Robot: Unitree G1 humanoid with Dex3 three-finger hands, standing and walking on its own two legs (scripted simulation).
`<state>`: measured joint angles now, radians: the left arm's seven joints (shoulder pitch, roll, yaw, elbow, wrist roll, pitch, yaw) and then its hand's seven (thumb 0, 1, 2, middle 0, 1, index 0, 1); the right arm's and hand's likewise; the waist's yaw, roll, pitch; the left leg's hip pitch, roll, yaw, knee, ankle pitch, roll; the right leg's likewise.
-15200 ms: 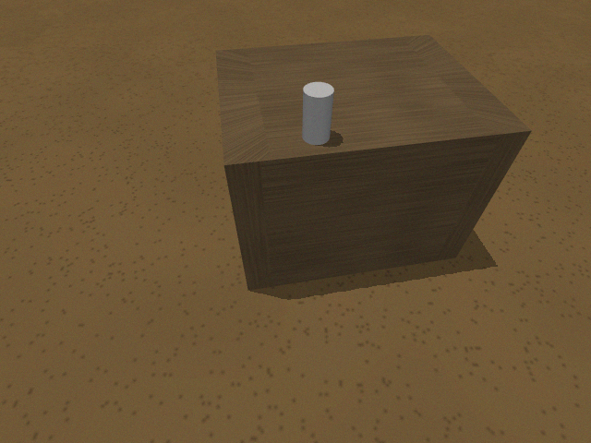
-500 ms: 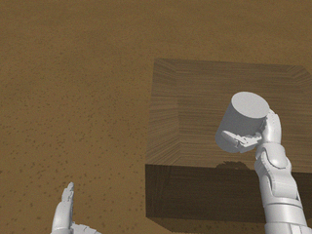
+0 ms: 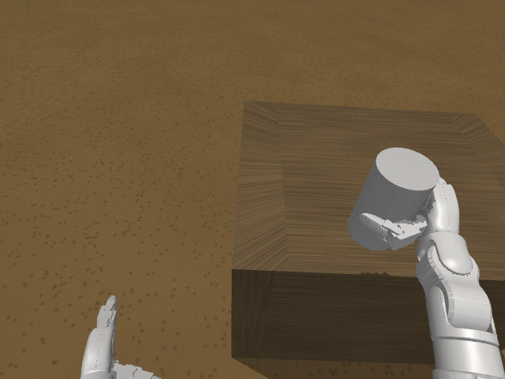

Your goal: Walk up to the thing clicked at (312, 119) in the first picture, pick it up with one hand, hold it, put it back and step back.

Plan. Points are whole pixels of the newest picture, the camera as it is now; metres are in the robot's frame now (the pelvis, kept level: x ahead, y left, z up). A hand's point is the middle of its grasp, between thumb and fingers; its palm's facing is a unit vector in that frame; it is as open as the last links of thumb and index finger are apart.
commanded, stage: hold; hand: right
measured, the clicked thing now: (387, 202) +0.34 -0.16 +0.15
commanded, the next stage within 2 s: none
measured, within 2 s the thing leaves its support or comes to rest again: neither
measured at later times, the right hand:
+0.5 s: hand (400, 194) +0.33 -0.17 +0.18, palm faces +0.13 +0.99 -0.04, open 11.0 cm
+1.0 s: hand (396, 204) +0.32 -0.17 +0.17, palm faces +0.13 +0.99 -0.04, open 11.0 cm
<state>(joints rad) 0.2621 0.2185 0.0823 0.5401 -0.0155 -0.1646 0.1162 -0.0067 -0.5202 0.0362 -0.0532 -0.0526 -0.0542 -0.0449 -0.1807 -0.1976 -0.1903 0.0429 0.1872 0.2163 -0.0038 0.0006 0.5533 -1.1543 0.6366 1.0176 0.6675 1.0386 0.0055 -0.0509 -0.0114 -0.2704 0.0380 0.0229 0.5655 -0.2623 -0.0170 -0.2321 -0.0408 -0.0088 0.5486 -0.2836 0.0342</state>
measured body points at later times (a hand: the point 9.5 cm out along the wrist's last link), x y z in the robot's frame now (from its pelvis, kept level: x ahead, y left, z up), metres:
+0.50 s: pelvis +0.00 +0.00 +0.00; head -0.02 +0.03 +0.45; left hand +0.18 +0.26 -0.07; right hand +0.32 -0.22 +0.18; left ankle +0.03 +0.13 -0.73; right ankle +0.01 -0.14 -0.73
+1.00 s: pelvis +0.00 +0.00 +0.00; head -0.02 +0.03 +0.45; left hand +0.17 +0.26 -0.07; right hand +0.30 -0.22 +0.17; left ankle +0.03 +0.13 -0.73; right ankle +0.01 -0.14 -0.73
